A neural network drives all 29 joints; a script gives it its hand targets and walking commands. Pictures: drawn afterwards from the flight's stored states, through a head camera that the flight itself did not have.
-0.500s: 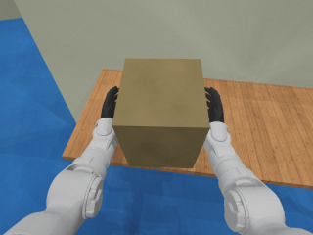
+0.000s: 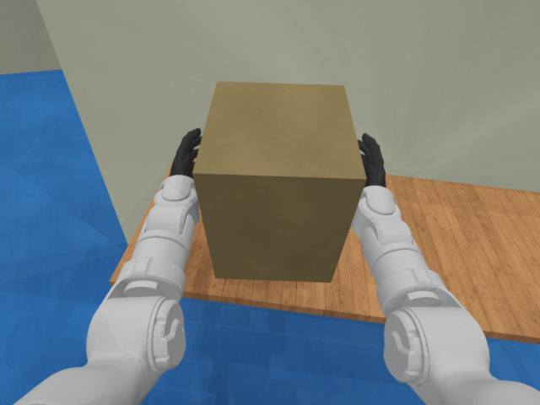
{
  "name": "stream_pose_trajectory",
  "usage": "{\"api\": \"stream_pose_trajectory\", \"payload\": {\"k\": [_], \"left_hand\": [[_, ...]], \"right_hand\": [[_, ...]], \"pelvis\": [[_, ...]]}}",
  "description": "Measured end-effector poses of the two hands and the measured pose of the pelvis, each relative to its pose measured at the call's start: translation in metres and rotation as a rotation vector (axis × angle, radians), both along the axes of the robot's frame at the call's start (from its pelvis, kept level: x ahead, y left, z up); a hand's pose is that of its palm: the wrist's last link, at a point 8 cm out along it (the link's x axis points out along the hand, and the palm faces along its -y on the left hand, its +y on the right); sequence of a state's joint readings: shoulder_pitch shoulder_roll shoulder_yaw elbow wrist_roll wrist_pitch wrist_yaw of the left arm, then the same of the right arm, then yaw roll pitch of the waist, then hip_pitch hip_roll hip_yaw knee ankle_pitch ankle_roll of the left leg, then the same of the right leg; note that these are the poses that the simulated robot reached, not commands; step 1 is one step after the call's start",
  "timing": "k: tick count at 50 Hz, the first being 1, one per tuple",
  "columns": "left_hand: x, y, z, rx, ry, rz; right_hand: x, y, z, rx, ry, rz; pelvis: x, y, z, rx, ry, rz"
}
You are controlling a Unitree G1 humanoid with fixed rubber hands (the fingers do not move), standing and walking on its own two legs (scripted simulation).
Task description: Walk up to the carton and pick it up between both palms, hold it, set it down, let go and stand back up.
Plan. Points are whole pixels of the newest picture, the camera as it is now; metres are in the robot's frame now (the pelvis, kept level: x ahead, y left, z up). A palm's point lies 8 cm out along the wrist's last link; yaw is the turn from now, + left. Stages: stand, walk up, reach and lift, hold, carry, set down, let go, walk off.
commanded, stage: reach and lift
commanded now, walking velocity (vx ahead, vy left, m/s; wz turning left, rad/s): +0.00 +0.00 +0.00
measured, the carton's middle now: (276, 186) +0.42 +0.01 +0.13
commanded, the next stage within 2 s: hold in 1.64 s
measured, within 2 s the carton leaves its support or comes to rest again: neither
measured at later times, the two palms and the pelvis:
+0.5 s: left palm (177, 180) +0.38 +0.16 +0.16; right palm (374, 193) +0.38 -0.13 +0.16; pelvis +0.00 +0.00 +0.00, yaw +1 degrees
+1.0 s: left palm (178, 173) +0.37 +0.15 +0.19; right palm (384, 185) +0.37 -0.14 +0.18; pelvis +0.00 -0.01 +0.00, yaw +2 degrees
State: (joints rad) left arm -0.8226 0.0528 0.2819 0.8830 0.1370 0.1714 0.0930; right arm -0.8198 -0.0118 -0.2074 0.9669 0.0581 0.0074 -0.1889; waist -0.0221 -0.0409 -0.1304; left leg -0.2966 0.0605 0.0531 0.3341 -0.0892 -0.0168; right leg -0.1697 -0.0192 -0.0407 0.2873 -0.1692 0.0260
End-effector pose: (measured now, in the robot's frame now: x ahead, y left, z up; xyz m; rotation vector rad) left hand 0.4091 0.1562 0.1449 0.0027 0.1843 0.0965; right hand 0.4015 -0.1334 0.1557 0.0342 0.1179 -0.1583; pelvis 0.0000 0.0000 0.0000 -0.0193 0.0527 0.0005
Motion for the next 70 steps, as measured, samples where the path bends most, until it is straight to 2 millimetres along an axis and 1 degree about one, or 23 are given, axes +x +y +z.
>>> {"api": "stream_pose_trajectory", "payload": {"k": [4, 16, 22, 37, 46, 53, 60, 70], "left_hand": [[-0.005, 0.003, 0.007, -0.004, 0.001, 0.005], [-0.020, 0.008, 0.009, 0.004, 0.003, 0.015], [-0.026, 0.004, 0.015, 0.018, -0.001, 0.014], [-0.037, -0.007, 0.032, 0.031, 0.002, 0.016], [-0.041, -0.006, 0.039, 0.031, 0.010, 0.027], [-0.040, -0.005, 0.045, 0.030, 0.010, 0.030], [-0.036, -0.005, 0.046, 0.026, 0.016, 0.027], [-0.039, -0.003, 0.046, 0.020, 0.001, 0.030]], "right_hand": [[-0.003, 0.003, 0.006, -0.009, 0.001, 0.008], [-0.015, 0.007, 0.003, 0.002, 0.003, 0.019], [-0.022, 0.004, 0.004, 0.012, -0.002, 0.019], [-0.032, -0.008, 0.018, 0.024, -0.001, 0.021], [-0.032, -0.006, 0.025, 0.029, 0.007, 0.032], [-0.029, -0.006, 0.030, 0.029, 0.006, 0.035], [-0.025, -0.006, 0.032, 0.024, 0.012, 0.036], [-0.026, -0.004, 0.037, 0.023, -0.003, 0.041]], "pelvis": [[-0.001, -0.001, 0.001, 0.004, -0.043, 0.002], [-0.001, -0.002, 0.001, 0.005, -0.111, 0.015], [-0.001, -0.002, 0.000, 0.003, -0.120, 0.022], [-0.002, -0.003, -0.001, 0.006, -0.139, 0.023], [-0.003, -0.006, -0.001, 0.009, -0.147, 0.025], [-0.002, -0.008, -0.001, 0.010, -0.149, 0.028], [0.001, -0.009, -0.001, 0.010, -0.147, 0.030], [0.005, -0.010, -0.001, 0.008, -0.156, 0.035]]}}
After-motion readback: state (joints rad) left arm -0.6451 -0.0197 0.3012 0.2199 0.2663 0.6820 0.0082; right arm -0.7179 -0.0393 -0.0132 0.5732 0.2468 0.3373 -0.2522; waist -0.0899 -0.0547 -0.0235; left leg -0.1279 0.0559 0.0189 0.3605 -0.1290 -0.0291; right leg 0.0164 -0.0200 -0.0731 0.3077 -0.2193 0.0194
